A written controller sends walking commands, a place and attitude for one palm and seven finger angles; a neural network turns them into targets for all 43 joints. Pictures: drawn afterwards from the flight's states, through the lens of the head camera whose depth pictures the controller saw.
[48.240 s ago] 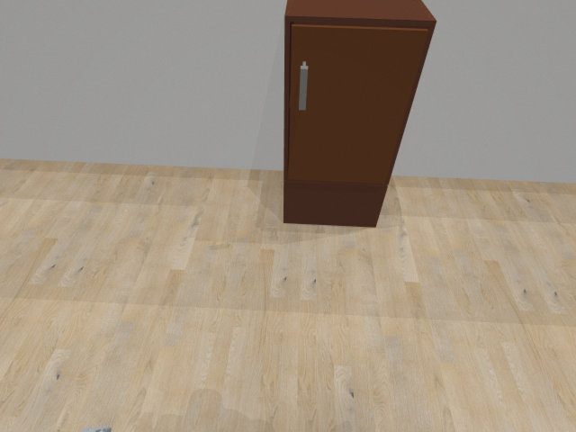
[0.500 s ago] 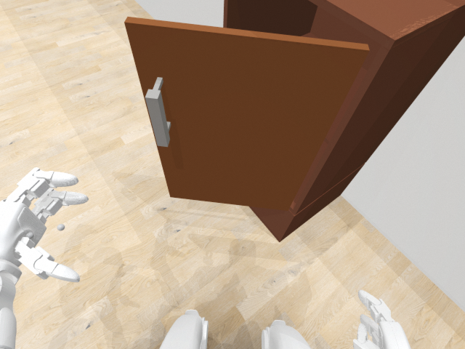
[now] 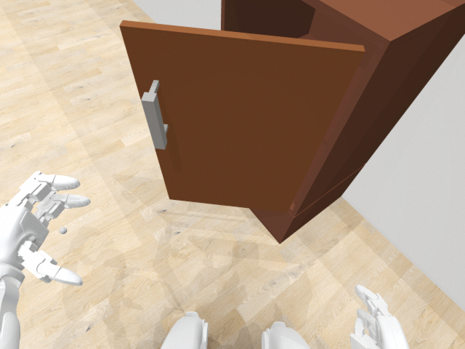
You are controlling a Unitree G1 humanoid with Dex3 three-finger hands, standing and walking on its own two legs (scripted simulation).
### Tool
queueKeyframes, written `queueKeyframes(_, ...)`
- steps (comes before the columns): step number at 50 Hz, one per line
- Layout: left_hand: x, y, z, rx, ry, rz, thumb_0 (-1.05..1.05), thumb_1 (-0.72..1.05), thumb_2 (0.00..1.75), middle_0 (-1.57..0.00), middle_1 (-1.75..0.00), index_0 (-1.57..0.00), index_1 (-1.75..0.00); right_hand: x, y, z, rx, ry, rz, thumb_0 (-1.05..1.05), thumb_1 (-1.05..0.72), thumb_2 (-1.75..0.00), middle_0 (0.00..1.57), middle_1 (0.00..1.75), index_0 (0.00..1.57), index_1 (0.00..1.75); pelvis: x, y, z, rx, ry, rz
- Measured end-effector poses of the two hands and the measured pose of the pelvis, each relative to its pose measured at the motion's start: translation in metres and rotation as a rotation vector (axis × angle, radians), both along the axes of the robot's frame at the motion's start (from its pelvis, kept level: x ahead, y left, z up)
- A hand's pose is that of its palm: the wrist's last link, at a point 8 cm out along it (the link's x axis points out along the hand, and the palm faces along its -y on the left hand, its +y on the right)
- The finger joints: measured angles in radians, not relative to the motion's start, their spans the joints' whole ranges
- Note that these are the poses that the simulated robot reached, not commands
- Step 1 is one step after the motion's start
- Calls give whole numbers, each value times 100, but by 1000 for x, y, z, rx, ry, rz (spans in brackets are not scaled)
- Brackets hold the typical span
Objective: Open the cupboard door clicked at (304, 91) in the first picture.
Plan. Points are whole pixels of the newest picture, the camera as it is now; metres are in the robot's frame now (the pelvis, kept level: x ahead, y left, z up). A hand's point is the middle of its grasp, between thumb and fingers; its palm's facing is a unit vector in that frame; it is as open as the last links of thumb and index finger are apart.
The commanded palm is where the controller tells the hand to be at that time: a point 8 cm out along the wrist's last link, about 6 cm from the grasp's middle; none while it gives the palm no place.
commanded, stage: move the hooked fingers beside the handle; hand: left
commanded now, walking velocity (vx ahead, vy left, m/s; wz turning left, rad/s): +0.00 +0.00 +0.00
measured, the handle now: (158, 116) +0.54 +0.19 +0.04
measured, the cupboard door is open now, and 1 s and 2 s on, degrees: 47 47 47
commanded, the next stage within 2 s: none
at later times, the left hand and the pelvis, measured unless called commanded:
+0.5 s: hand (81, 188) +0.36 +0.28 +0.05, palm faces -0.03 -1.00 -0.05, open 13.9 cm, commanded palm +0.34 +0.32 +0.05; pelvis +0.00 +0.00 +0.00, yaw -1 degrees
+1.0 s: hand (97, 161) +0.41 +0.27 +0.05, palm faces -0.04 -1.00 -0.03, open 13.9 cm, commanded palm +0.40 +0.31 +0.04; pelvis +0.00 +0.01 -0.01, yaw -2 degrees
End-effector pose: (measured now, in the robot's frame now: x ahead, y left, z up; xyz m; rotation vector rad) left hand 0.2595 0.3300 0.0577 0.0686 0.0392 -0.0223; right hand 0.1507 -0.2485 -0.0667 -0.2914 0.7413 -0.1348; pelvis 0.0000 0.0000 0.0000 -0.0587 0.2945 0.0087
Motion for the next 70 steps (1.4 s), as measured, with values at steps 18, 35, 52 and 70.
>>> queueKeyframes(18,61,-5,-7,-20,3,-20,-1,-49,30,-30,-120,-31,-120,-25,-13,-11,-38,97,-51,1,-90,-90,20,30,20,30,-4,-2,-5,0,22,-7)
queueKeyframes(35,95,-4,-10,-30,-9,-19,-1,-49,30,-30,-120,-30,-120,-60,-17,-20,-47,246,-116,1,-90,-90,20,30,20,30,1,4,-4,-1,49,-20)
queueKeyframes(52,141,-5,-11,-41,-9,-12,-1,-49,30,-30,-120,-31,-120,-78,-15,-30,-50,326,-134,0,-90,-90,20,30,20,30,-4,6,-11,-7,78,-27)
queueKeyframes(70,186,-6,-14,-39,-13,-15,-1,-50,30,-30,-120,-30,-120,-131,-20,-41,-77,502,-208,0,-90,-90,20,30,20,30,-9,7,-23,-20,125,-32)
